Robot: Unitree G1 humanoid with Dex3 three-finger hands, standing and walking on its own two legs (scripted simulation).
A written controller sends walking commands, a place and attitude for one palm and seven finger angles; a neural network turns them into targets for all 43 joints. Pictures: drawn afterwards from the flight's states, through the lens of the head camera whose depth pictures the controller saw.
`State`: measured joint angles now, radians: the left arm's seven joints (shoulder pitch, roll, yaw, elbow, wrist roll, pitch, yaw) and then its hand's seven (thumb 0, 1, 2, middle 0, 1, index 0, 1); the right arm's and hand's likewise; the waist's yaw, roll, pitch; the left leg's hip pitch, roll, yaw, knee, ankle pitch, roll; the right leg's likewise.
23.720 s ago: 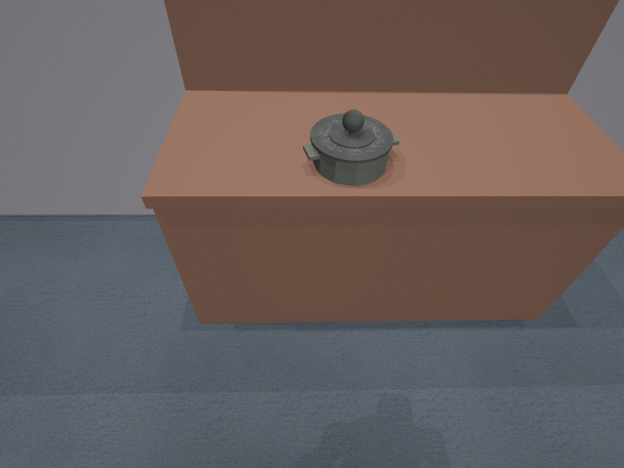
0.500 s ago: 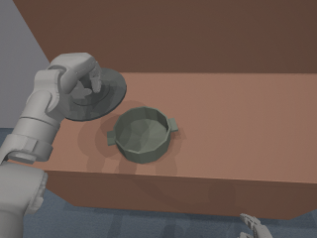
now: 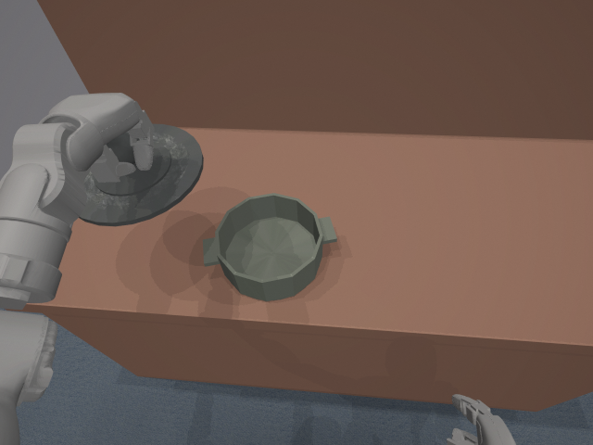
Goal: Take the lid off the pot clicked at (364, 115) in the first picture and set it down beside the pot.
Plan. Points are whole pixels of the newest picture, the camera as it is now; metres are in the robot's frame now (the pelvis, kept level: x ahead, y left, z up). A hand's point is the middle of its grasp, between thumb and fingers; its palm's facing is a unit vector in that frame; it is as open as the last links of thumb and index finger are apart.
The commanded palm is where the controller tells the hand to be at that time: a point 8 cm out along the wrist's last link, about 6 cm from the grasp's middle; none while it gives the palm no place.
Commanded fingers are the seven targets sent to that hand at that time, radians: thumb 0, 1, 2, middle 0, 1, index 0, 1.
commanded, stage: move the lid sideways beside the pot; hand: left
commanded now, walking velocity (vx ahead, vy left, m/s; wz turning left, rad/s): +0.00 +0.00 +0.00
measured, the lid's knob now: (121, 147) +0.47 +0.26 +0.15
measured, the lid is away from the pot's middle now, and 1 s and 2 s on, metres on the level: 0.19 0.24 0.25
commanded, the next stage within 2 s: lower the lid onto the table in 0.58 s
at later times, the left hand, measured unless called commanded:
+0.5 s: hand (72, 159) +0.43 +0.30 +0.16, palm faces -0.33 -0.04 -0.94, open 4.5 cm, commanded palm +0.43 +0.30 +0.23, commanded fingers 0.00 0.63 1.02 -0.70 -0.97 -1.06 -1.14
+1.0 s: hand (81, 167) +0.43 +0.30 +0.15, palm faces -0.33 -0.03 -0.94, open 4.5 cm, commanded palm +0.43 +0.30 +0.20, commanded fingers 0.00 0.63 1.02 -0.70 -0.97 -1.06 -1.14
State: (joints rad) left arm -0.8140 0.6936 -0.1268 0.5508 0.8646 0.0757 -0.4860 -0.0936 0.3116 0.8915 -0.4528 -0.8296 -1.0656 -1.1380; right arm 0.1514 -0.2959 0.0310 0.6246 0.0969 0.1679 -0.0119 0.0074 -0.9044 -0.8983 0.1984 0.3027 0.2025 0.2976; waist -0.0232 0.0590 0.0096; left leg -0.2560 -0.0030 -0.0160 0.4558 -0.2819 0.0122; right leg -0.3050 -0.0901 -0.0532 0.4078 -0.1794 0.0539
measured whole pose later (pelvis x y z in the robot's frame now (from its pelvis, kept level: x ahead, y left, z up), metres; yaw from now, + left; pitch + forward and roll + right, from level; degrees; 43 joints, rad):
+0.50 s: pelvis +0.00 +0.00 +0.00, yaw +0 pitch +5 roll -1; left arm -0.86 0.80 -0.03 0.71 0.87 -0.07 -0.50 -0.09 0.31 0.89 -0.45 -0.83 -1.07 -1.14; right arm 0.21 -0.31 0.02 0.66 0.10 0.19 -0.03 0.01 -0.90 -0.90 0.20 0.30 0.20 0.30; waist -0.04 0.05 0.02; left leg -0.28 0.00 -0.02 0.48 -0.29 0.02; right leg -0.32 -0.09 -0.06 0.40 -0.17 0.06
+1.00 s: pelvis +0.00 +0.01 +0.00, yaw +0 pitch +6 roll -1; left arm -0.81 0.77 -0.04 0.67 0.86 -0.10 -0.48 -0.09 0.32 0.89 -0.45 -0.83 -1.07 -1.14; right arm 0.18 -0.29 0.02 0.65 0.10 0.20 0.00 0.01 -0.90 -0.90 0.20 0.30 0.20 0.30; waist -0.03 0.05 0.01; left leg -0.29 -0.01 -0.01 0.48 -0.29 0.03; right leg -0.32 -0.10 -0.05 0.39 -0.17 0.05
